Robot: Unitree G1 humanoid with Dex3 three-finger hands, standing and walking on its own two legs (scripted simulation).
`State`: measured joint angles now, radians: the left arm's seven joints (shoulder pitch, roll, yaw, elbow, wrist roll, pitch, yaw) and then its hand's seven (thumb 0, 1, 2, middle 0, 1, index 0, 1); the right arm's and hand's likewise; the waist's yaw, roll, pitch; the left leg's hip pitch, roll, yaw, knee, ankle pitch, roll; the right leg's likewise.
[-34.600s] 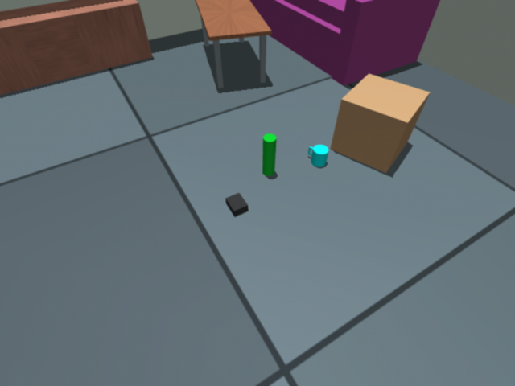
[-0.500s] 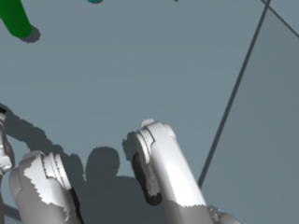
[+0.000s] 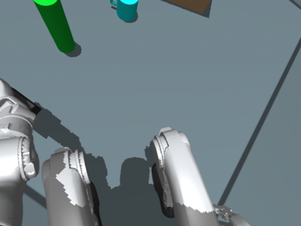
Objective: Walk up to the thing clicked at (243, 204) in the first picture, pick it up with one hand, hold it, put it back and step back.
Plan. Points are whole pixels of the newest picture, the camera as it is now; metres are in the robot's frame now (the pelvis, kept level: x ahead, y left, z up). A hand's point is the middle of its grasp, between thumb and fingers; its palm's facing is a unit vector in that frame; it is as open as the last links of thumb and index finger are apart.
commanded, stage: lift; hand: left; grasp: from above
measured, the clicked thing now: (13, 107) +0.45 +0.31 -0.18
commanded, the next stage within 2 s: hold in 1.48 s
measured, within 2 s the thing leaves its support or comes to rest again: neither
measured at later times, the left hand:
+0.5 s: hand out of the picture +0.38 +0.30 +0.01, palm faces -0.27 -0.31 -0.91, open 12.5 cm
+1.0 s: hand out of the picture +0.36 +0.27 +0.21, palm faces -0.31 -0.35 -0.89, open 12.5 cm
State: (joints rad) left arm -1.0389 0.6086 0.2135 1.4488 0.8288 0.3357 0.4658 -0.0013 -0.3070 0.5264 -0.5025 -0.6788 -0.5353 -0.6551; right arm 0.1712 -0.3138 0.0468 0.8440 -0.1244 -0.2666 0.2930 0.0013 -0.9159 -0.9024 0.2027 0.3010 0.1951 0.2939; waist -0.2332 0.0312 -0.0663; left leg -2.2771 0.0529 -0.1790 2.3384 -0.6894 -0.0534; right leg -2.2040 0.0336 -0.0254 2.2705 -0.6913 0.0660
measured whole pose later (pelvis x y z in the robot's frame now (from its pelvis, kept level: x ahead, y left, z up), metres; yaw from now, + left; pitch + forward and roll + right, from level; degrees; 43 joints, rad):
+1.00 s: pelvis +0.05 -0.01 +0.31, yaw +7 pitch +22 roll -2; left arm -0.52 0.27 -0.13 0.94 0.70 0.59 0.30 -0.01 -0.32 0.47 -0.56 -0.59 -0.59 -0.57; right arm 0.18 -0.24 0.00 0.84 0.05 -0.14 -0.05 0.01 -0.90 -0.90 0.21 0.30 0.20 0.29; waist -0.08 0.05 -0.18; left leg -1.13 0.08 -0.05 1.27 -0.52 -0.05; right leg -1.08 -0.01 -0.02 1.25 -0.54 0.01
